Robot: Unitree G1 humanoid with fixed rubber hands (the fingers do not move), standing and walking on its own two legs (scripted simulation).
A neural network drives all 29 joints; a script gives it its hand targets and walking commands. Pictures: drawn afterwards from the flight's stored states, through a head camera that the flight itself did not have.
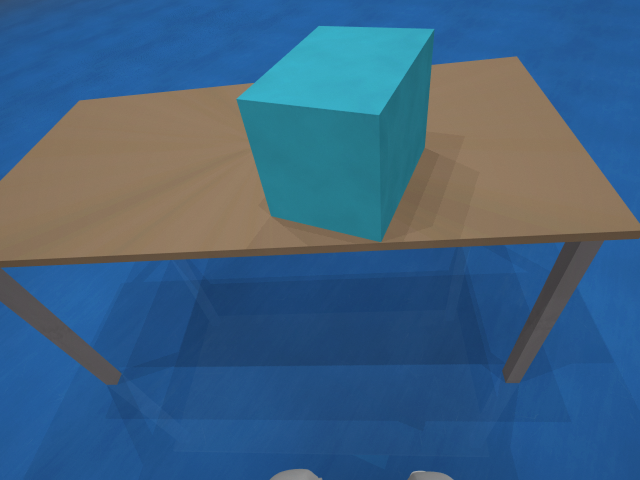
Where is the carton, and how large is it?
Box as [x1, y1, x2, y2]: [236, 26, 434, 241]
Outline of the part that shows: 318,26 236,99 271,215 381,241 424,147 434,29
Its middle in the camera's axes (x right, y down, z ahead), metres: +0.05 -0.22 +0.75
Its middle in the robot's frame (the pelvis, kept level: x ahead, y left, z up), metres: +0.71 -0.03 +0.07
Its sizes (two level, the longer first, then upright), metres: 0.313 0.236 0.255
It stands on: a table, 0.69 m high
